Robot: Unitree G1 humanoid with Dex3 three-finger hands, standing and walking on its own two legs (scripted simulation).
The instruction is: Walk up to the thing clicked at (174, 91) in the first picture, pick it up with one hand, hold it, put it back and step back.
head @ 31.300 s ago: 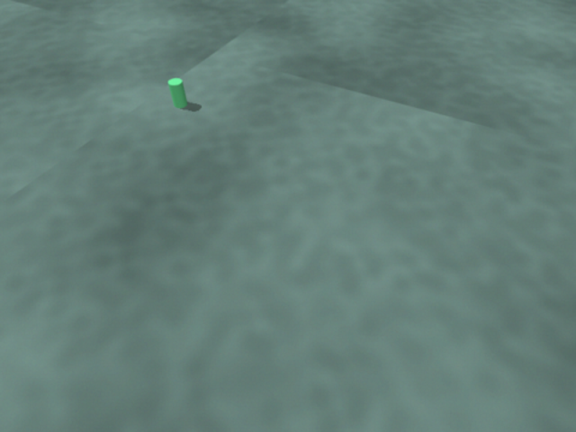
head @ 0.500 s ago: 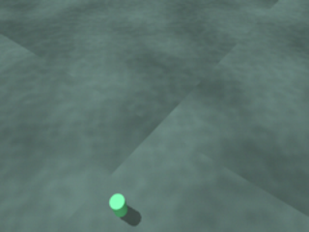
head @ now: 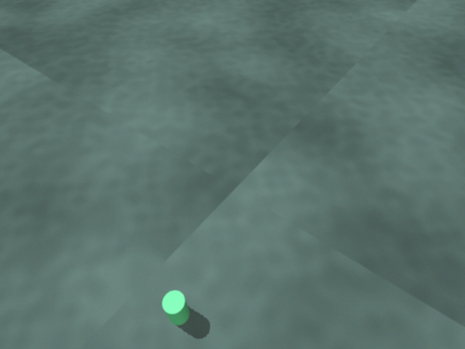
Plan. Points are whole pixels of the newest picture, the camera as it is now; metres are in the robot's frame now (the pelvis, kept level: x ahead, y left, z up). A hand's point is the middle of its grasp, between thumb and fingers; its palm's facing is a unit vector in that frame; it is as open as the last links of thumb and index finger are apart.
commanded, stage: step back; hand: left
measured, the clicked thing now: (176, 308) +0.40 +0.22 -0.71
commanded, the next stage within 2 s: none
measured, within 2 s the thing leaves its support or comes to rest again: neither
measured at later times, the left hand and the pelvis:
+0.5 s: hand out of the picture +0.07 +0.30 -0.18, palm faces -0.07 -0.93 -0.36, open 7.4 cm; pelvis -0.07 +0.04 -0.02, yaw -2 degrees
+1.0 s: hand out of the picture -0.07 +0.29 -0.16, palm faces -0.03 -0.91 -0.41, open 7.4 cm; pelvis -0.19 +0.03 -0.02, yaw -1 degrees
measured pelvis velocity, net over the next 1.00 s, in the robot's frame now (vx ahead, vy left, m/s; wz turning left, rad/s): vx -0.19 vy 0.03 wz -0.02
